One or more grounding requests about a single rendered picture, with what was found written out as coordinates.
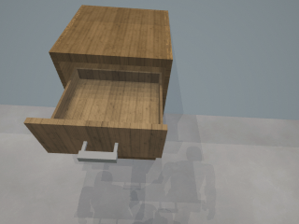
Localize handle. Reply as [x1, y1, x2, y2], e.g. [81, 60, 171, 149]
[77, 141, 119, 163]

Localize cabinet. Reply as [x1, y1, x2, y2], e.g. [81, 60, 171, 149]
[49, 5, 173, 161]

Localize drawer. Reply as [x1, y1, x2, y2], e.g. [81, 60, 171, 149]
[24, 67, 168, 159]

